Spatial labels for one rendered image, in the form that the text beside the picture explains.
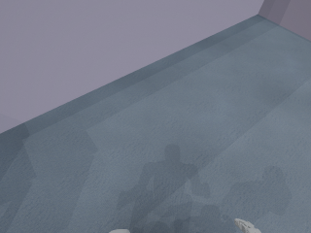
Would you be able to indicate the robot right hand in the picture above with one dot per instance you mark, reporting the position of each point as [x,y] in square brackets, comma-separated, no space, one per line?
[245,226]

